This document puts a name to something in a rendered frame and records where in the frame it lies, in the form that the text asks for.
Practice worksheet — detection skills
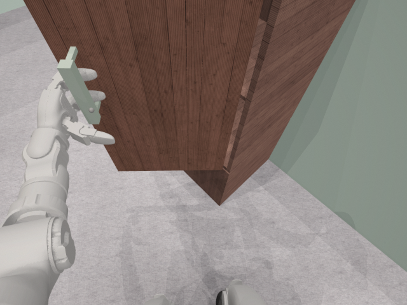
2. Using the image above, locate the left robot forearm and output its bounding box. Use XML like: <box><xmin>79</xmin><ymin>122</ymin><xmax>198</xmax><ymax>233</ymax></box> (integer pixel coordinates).
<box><xmin>0</xmin><ymin>128</ymin><xmax>70</xmax><ymax>228</ymax></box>

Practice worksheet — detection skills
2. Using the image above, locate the robot right shin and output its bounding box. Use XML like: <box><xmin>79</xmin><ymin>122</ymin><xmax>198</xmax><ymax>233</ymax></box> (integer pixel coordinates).
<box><xmin>227</xmin><ymin>280</ymin><xmax>243</xmax><ymax>288</ymax></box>

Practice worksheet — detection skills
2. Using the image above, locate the cupboard door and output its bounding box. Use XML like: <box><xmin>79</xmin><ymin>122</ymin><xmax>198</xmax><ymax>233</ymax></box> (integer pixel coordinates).
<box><xmin>24</xmin><ymin>0</ymin><xmax>263</xmax><ymax>171</ymax></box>

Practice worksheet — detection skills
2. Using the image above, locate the handle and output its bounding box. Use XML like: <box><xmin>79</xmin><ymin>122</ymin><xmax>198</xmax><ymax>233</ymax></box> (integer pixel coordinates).
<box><xmin>57</xmin><ymin>46</ymin><xmax>101</xmax><ymax>125</ymax></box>

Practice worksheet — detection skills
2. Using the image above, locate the robot right thigh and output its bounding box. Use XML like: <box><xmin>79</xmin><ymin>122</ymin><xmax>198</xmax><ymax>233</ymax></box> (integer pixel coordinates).
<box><xmin>221</xmin><ymin>285</ymin><xmax>266</xmax><ymax>305</ymax></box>

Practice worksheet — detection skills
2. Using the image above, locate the robot left upper arm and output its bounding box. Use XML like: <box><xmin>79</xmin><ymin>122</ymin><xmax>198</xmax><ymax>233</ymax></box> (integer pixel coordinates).
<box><xmin>0</xmin><ymin>217</ymin><xmax>76</xmax><ymax>305</ymax></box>

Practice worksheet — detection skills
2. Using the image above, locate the robot left hand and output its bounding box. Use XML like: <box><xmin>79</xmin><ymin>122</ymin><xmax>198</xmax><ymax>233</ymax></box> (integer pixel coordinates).
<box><xmin>37</xmin><ymin>68</ymin><xmax>115</xmax><ymax>146</ymax></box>

